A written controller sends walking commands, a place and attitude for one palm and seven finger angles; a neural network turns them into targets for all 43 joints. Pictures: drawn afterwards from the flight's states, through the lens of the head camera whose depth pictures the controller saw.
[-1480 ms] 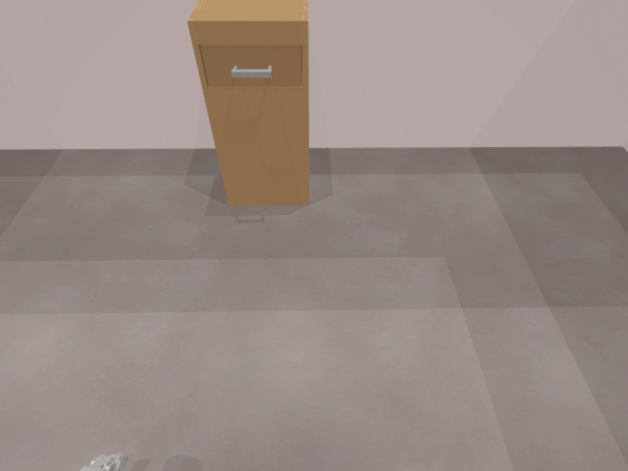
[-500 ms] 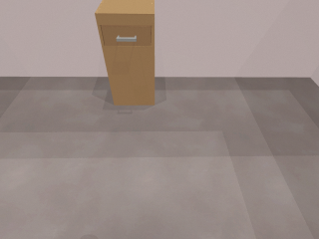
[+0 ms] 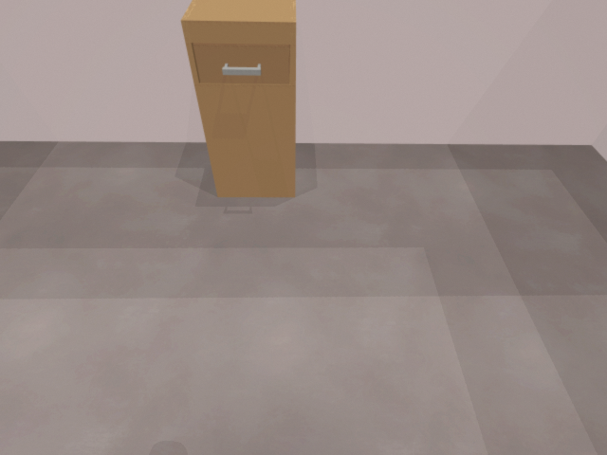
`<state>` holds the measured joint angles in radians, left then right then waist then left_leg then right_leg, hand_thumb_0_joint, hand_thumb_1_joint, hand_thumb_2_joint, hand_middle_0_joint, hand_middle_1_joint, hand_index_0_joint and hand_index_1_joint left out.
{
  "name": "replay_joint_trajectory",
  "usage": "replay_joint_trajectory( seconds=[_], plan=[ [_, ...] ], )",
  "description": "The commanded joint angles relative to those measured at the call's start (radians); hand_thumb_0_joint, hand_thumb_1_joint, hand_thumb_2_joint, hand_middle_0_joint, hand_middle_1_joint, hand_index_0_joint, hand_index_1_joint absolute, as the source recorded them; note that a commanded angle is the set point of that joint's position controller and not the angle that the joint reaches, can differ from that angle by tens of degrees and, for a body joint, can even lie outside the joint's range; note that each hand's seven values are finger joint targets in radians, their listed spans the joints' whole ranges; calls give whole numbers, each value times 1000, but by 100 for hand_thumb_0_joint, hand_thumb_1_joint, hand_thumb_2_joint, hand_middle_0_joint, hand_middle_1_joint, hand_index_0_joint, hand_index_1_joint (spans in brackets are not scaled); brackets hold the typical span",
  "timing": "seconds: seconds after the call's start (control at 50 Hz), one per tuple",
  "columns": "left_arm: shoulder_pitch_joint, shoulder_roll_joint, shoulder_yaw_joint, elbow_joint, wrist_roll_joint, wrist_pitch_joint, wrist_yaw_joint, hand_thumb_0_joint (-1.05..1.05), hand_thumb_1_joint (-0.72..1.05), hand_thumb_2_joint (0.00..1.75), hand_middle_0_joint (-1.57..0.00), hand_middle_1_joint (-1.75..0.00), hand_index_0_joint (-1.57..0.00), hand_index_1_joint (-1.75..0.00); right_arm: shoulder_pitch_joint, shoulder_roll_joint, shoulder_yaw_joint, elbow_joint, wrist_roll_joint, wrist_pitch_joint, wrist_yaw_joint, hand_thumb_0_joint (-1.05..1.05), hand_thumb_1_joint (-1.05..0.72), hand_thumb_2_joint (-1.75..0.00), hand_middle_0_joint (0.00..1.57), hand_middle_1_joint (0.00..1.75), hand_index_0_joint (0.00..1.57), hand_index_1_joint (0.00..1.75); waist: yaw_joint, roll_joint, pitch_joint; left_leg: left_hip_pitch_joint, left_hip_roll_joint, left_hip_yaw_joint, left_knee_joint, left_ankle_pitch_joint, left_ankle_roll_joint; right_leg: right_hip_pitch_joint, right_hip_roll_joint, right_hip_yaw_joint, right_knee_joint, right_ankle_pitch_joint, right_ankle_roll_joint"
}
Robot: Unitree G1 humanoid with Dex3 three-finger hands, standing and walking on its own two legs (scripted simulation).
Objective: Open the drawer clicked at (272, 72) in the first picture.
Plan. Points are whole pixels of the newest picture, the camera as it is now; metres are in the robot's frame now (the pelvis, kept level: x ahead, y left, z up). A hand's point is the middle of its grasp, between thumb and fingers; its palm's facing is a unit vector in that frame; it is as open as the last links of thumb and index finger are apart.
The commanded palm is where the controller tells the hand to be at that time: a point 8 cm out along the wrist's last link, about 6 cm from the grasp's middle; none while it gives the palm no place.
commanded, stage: walk to a spot facing it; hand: left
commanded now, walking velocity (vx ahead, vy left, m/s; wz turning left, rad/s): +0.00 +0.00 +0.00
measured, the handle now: (242, 68) +1.34 +0.30 -0.12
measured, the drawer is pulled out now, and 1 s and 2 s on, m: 0.00 0.00 0.00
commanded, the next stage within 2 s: take the last steps up to it in 1.18 s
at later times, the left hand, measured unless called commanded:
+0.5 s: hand out of the picture +0.05 +0.21 -0.19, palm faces +0.00 -0.99 -0.13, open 7.4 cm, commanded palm none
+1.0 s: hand (222, 327) +0.37 +0.18 -0.18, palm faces +0.06 -0.98 -0.20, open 7.2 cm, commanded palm none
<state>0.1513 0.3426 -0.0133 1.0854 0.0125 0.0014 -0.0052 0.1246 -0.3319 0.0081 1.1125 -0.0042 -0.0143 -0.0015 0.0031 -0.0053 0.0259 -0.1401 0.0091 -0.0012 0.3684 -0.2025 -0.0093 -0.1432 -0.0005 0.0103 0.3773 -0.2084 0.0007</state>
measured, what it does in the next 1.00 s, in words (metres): walks ahead: right foot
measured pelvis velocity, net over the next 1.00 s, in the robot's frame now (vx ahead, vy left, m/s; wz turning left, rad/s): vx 0.31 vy -0.01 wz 0.05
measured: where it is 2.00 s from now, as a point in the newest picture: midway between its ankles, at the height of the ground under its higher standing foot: (303, 323)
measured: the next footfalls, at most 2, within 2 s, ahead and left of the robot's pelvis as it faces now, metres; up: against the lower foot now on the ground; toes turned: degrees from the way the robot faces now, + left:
right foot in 0.78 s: +0.38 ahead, -0.11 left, +0.00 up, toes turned -8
left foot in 1.18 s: +0.50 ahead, +0.14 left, +0.00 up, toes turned +14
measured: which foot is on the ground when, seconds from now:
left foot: down 0.00-0.78, up 0.80-1.00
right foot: down 0.00-0.36, up 0.38-0.76, down 0.78-1.00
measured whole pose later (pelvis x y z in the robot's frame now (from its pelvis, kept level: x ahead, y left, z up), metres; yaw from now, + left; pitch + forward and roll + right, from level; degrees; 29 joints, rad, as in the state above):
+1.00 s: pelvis +0.31 -0.01 -0.01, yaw +3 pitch -1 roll -2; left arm 0.22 0.18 0.06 1.05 0.03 -0.06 0.02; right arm 0.29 -0.16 -0.06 1.07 -0.02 -0.03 0.00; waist -0.04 0.02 0.01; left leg -0.53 0.15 0.07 1.06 -0.30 0.01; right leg -0.25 -0.02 -0.21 0.50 -0.23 -0.05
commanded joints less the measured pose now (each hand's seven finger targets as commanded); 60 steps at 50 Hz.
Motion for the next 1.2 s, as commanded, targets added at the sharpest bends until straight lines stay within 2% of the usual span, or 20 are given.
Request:
replay_joint_trajectory(
  seconds=[0.0, 0.16, 0.24, 0.3, 0.32, 0.34, 0.36, 0.42, 0.62, 0.7, 0.72, 0.74, 0.76, 0.82, 0.9, 1.06, 1.12, 1.14, 1.16, 1.18],
  plan=[
    [-31, 198, 41, -63, -1, -27, 17, 0, 90, 90, -20, -30, -20, -30, -50, -208, -41, -63, -2, -18, -10, 0, -90, -90, 20, 30, 20, 30, -1, 6, -50, 22, 111, -98, -56, 131, 37, -13, -115, 101, -65, 106, -29],
    [124, 93, 34, -29, 12, 5, 5, 0, 90, 90, -20, -30, -20, -30, 59, -68, -20, -45, -22, 12, 2, 0, -90, -90, 20, 30, 20, 30, 18, -69, 91, -187, 42, -54, 50, -339, 31, -79, -121, 175, -101, -436, -56],
    [219, 116, 66, -37, 8, -19, 10, 0, 90, 90, -20, -30, -20, -30, 81, -23, -29, -87, -18, -7, 4, 0, -90, -90, 20, 30, 20, 30, 26, -170, 93, -313, 31, 38, 306, -237, 25, 3, -279, 346, -189, -438, -167],
    [174, 72, 69, -52, 7, -29, 11, 0, 90, 90, -20, -30, -20, -30, 193, 10, -37, -61, -10, -30, 7, 0, -90, -90, 20, 30, 20, 30, -38, -52, 72, -73, 47, 56, 117, -175, 36, -129, -212, 171, -26, -231, -140],
    [157, 23, 63, -61, 4, -25, 6, 0, 90, 90, -20, -30, -20, -30, 295, -12, -43, -28, -14, -36, 1, 0, -90, -90, 20, 30, 20, 30, -76, 67, 69, 68, 99, -59, 8, -190, 65, -254, -108, 60, 143, -215, -89],
    [124, -43, 52, -88, 4, -25, 1, 0, 90, 90, -20, -30, -20, -30, 424, -93, -68, 13, -26, -42, -5, 0, -90, -90, 20, 30, 20, 30, -114, 310, 78, 172, 302, -354, -137, -250, 150, -444, 11, -101, 463, -271, -29],
    [43, -42, 49, -126, 14, -36, 9, 0, 90, 90, -20, -30, -20, -30, 498, -78, -66, 34, -23, -44, -18, 0, -90, -90, 20, 30, 20, 30, -130, 285, 134, 198, 377, -482, -201, -143, 192, -583, 1, -49, 634, -348, -29],
    [37, -70, 57, -104, 14, -49, -8, 0, 90, 90, -20, -30, -20, -30, 441, 18, -44, 19, -16, -66, -31, 0, -90, -90, 20, 30, 20, 30, -73, 57, 147, 182, 353, -321, -157, 188, 229, -618, -103, -8, 753, -203, -22],
    [-89, -156, 57, -143, 4, -35, -28, 0, 90, 90, -20, -30, -20, -30, 480, 91, -44, 82, -15, -83, -43, 0, -90, -90, 20, 30, 20, 30, -53, 148, 166, 108, 223, 18, -191, 426, 152, -417, -63, -159, 336, 50, -26],
    [121, -106, 78, -93, 10, -47, -17, 0, 90, 90, -20, -30, -20, -30, 436, 44, -59, 83, -13, -76, -42, 0, -90, -90, 20, 30, 20, 30, 60, 110, 25, 132, 233, 58, 99, 753, 128, -107, 4, -174, 235, 24, -81],
    [272, -64, 93, -47, 18, -59, -12, 0, 90, 90, -20, -30, -20, -30, 420, 44, -60, 73, -8, -75, -39, 0, -90, -90, 20, 30, 20, 30, 127, 78, -50, 21, 196, 79, 310, 663, 93, 124, -5, -155, 182, 68, -94],
    [405, 36, 119, -15, 27, -73, 3, 0, 90, 90, -20, -30, -20, -30, 451, 94, -54, 56, 5, -76, -24, 0, -90, -90, 20, 30, 20, 30, 164, -93, -167, -218, 107, 107, 644, 307, 62, 366, -235, 119, 124, 0, -169],
    [460, 121, 135, 5, 11, -71, 12, 0, 90, 90, -20, -30, -20, -30, 466, 141, -50, 23, 10, -78, -24, 0, -90, -90, 20, 30, 20, 30, 133, -219, -256, -410, -11, 73, 1004, -336, 42, 424, -499, 554, -35, 10, -282],
    [182, -6, 101, -61, 7, -64, 24, 0, 90, 90, -20, -30, -20, -30, 290, 150, -63, -23, -12, -50, -8, 0, -90, -90, 20, 30, 20, 30, 44, -50, 28, -470, 146, -31, 1041, -172, 60, -49, -430, 346, -169, -325, -217],
    [109, -74, 77, -63, 21, -76, 27, 0, 90, 90, -20, -30, -20, -30, 354, 188, -64, -15, -22, -6, 4, 0, -90, -90, 20, 30, 20, 30, -57, -78, 44, -317, 165, 22, 776, -135, 16, -274, -322, 46, -205, -188, -148],
    [178, -17, 90, -53, 19, -73, 10, 0, 90, 90, -20, -30, -20, -30, 135, 151, -70, -129, -19, -26, 36, 0, -90, -90, 20, 30, 20, 30, -6, -74, 81, -254, 112, 129, 335, -42, 4, -154, -285, -28, -177, -201, -138],
    [203, -30, 86, -41, 13, -63, 9, 0, 90, 90, -20, -30, -20, -30, 207, 107, -75, -110, -22, -42, 28, 0, -90, -90, 20, 30, 20, 30, -51, 15, 60, -10, 68, 168, 172, -44, 13, -199, -234, -92, 11, -99, -100],
    [212, -65, 80, -53, 8, -61, 4, 0, 90, 90, -20, -30, -20, -30, 314, 37, -90, -83, -28, -48, 18, 0, -90, -90, 20, 30, 20, 30, -96, 161, 7, 141, 159, 6, 68, -122, 58, -281, -155, -162, 253, -48, -56],
    [197, -120, 71, -87, 0, -64, -5, 0, 90, 90, -20, -30, -20, -30, 434, -79, -117, -62, -37, -52, 6, 0, -90, -90, 20, 30, 20, 30, -127, 382, -40, 253, 401, -350, -97, -121, 165, -465, -33, -235, 589, -289, 0],
    [126, -85, 70, -118, 12, -65, 2, 0, 90, 90, -20, -30, -20, -30, 446, -71, -112, -45, -30, -47, -4, 0, -90, -90, 20, 30, 20, 30, -140, 304, -37, 222, 449, -432, -146, -128, 218, -530, -43, -116, 774, -381, -13]
  ],
)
